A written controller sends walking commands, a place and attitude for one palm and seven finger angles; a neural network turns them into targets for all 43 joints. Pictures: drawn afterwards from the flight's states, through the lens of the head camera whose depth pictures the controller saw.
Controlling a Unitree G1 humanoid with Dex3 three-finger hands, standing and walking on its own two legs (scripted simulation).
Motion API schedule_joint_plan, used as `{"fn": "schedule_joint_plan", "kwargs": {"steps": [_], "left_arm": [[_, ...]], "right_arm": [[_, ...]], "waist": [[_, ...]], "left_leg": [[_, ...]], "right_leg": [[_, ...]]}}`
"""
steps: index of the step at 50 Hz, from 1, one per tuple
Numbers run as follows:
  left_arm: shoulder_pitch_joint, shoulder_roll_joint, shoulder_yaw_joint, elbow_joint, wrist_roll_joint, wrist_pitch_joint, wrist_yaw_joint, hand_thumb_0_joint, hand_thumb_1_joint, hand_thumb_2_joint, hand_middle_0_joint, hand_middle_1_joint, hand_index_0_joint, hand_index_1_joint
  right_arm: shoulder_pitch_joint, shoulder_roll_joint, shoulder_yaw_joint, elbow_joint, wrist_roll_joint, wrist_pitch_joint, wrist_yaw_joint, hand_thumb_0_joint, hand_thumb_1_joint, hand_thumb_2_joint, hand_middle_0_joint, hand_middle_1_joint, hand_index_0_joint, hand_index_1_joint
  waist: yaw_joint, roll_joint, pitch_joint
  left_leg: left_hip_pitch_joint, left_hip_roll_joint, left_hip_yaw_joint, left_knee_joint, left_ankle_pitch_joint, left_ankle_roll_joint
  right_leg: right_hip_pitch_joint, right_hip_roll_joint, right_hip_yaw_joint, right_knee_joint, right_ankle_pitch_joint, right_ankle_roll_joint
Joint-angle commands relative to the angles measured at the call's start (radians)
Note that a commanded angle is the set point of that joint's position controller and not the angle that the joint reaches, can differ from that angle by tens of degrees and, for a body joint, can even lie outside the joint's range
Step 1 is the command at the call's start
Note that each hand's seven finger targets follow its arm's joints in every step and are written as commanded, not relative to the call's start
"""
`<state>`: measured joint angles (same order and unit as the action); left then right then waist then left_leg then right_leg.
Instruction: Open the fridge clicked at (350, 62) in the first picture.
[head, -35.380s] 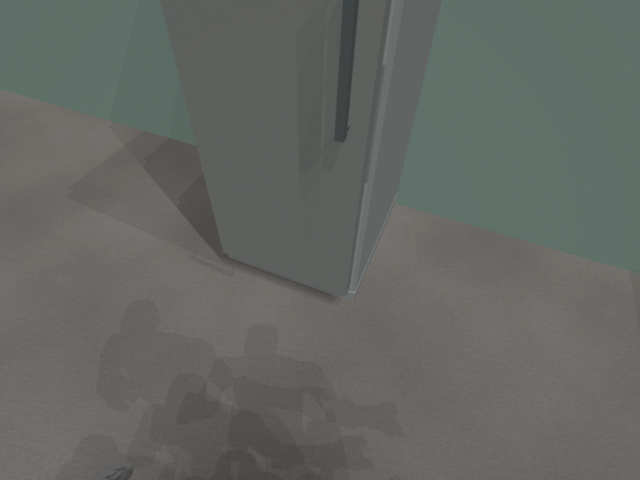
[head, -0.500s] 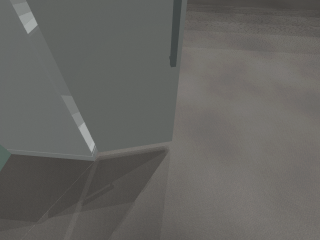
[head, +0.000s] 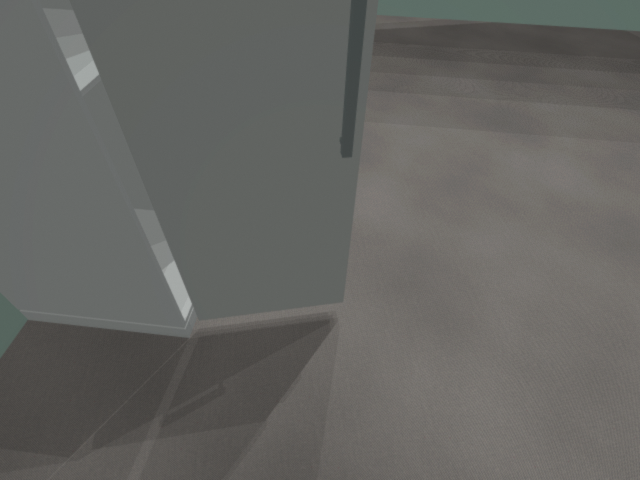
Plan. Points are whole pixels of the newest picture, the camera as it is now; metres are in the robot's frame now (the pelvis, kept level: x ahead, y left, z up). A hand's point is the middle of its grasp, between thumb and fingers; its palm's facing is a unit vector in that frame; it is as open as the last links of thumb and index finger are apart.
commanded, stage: let the arm hang, fingers relaxed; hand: right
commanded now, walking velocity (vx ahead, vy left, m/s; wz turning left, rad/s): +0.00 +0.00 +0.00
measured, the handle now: (350, 72) +0.78 +0.00 +0.15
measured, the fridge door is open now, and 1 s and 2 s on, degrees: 74 74 74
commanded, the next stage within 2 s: look to check the result in 0.18 s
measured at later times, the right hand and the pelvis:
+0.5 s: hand out of the picture +0.00 -0.18 -0.18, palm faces +0.01 +0.98 -0.18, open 7.4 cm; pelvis +0.00 -0.01 +0.00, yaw +0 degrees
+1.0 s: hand out of the picture +0.04 -0.18 -0.18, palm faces -0.01 +0.98 -0.20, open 7.4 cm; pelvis +0.01 -0.01 +0.00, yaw +1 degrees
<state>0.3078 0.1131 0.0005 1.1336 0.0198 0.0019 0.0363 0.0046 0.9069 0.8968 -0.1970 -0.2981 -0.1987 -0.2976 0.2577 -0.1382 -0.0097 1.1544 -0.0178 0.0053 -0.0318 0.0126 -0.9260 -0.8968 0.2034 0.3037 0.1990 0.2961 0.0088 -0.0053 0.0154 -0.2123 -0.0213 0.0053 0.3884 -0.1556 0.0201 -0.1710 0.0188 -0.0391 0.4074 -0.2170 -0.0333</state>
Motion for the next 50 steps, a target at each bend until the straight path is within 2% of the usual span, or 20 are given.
{"fn": "schedule_joint_plan", "kwargs": {"steps": [1, 2, 5, 7, 10, 20, 31, 36, 45, 50], "left_arm": [[0.072, 0.094, 0.021, -0.023, -0.003, -0.008, 0.008, 0.0, 0.9, 0.9, -0.2, -0.3, -0.2, -0.3], [0.072, 0.092, 0.02, -0.021, -0.001, -0.008, 0.008, 0.0, 0.9, 0.9, -0.2, -0.3, -0.2, -0.3], [0.073, 0.096, 0.021, -0.022, 0.0, -0.008, 0.008, 0.0, 0.9, 0.9, -0.2, -0.3, -0.2, -0.3], [0.074, 0.097, 0.022, -0.024, -0.001, -0.008, 0.007, 0.0, 0.9, 0.9, -0.2, -0.3, -0.2, -0.3], [0.069, 0.101, 0.023, -0.025, -0.001, -0.011, 0.008, 0.0, 0.9, 0.9, -0.2, -0.3, -0.2, -0.3], [0.054, 0.112, 0.024, -0.028, -0.002, -0.015, 0.009, 0.0, 0.9, 0.9, -0.2, -0.3, -0.2, -0.3], [0.028, 0.131, 0.026, -0.032, -0.004, -0.014, 0.006, 0.0, 0.9, 0.9, -0.2, -0.3, -0.2, -0.3], [0.017, 0.141, 0.025, -0.028, -0.006, -0.019, 0.006, 0.0, 0.9, 0.9, -0.2, -0.3, -0.2, -0.3], [-0.003, 0.153, 0.024, -0.018, -0.003, -0.017, 0.004, 0.0, 0.9, 0.9, -0.2, -0.3, -0.2, -0.3], [-0.013, 0.165, 0.022, -0.015, -0.003, -0.018, 0.004, 0.0, 0.9, 0.9, -0.2, -0.3, -0.2, -0.3]], "right_arm": [[0.051, -0.097, -0.011, -0.026, 0.004, -0.019, -0.003, 0.0, -0.9, -0.9, 0.2, 0.3, 0.2, 0.3], [0.049, -0.093, -0.011, -0.024, 0.004, -0.019, -0.002, 0.0, -0.9, -0.9, 0.2, 0.3, 0.2, 0.3], [0.051, -0.093, -0.011, -0.024, 0.003, -0.018, -0.001, 0.0, -0.9, -0.9, 0.2, 0.3, 0.2, 0.3], [0.051, -0.094, -0.011, -0.024, 0.003, -0.019, -0.002, 0.0, -0.9, -0.9, 0.2, 0.3, 0.2, 0.3], [0.053, -0.092, -0.011, -0.024, 0.003, -0.019, -0.002, 0.0, -0.9, -0.9, 0.2, 0.3, 0.2, 0.3], [0.047, -0.095, -0.01, -0.022, 0.002, -0.021, -0.002, 0.0, -0.9, -0.9, 0.2, 0.3, 0.2, 0.3], [0.027, -0.118, -0.013, -0.031, 0.002, -0.023, -0.003, 0.0, -0.9, -0.9, 0.2, 0.3, 0.2, 0.3], [0.012, -0.131, -0.014, -0.033, 0.003, -0.028, -0.003, 0.0, -0.9, -0.9, 0.2, 0.3, 0.2, 0.3], [-0.011, -0.145, -0.012, -0.034, 0.005, -0.029, -0.001, 0.0, -0.9, -0.9, 0.2, 0.3, 0.2, 0.3], [-0.022, -0.156, -0.013, -0.034, 0.006, -0.03, 0.001, 0.0, -0.9, -0.9, 0.2, 0.3, 0.2, 0.3]], "waist": [[-0.002, 0.0, 0.067], [0.001, 0.008, 0.067], [0.0, -0.018, 0.079], [0.001, 0.0, 0.068], [0.001, -0.018, 0.063], [0.001, -0.002, 0.045], [0.0, 0.002, 0.053], [0.003, 0.008, 0.017], [0.004, 0.017, 0.046], [0.004, -0.008, 0.035]], "left_leg": [[0.01, 0.096, -0.094, -0.076, -0.044, 0.019], [0.005, 0.095, -0.097, -0.076, -0.056, 0.019], [-0.004, 0.094, -0.096, -0.072, -0.063, 0.02], [0.002, 0.094, -0.093, -0.066, -0.056, 0.02], [0.003, 0.094, -0.092, -0.06, -0.037, 0.02], [0.008, 0.098, -0.091, -0.047, 0.001, 0.019], [0.008, 0.1, -0.096, -0.052, 0.008, 0.019], [0.031, 0.106, -0.099, -0.046, 0.067, 0.02], [0.03, 0.112, -0.105, -0.071, 0.049, 0.021], [0.045, 0.112, -0.105, -0.074, 0.056, 0.022]], "right_leg": [[-0.092, -0.112, 0.105, -0.117, -0.046, -0.014], [-0.093, -0.112, 0.107, -0.12, -0.057, -0.013], [-0.103, -0.112, 0.111, -0.128, -0.079, -0.015], [-0.098, -0.114, 0.111, -0.125, -0.071, -0.015], [-0.09, -0.115, 0.114, -0.126, -0.061, -0.017], [-0.061, -0.119, 0.113, -0.117, -0.009, -0.018], [-0.048, -0.121, 0.109, -0.114, 0.007, -0.017], [-0.011, -0.124, 0.101, -0.1, 0.085, -0.014], [-0.008, -0.121, 0.1, -0.114, 0.066, -0.01], [-0.003, -0.124, 0.099, -0.118, 0.073, -0.008]]}}
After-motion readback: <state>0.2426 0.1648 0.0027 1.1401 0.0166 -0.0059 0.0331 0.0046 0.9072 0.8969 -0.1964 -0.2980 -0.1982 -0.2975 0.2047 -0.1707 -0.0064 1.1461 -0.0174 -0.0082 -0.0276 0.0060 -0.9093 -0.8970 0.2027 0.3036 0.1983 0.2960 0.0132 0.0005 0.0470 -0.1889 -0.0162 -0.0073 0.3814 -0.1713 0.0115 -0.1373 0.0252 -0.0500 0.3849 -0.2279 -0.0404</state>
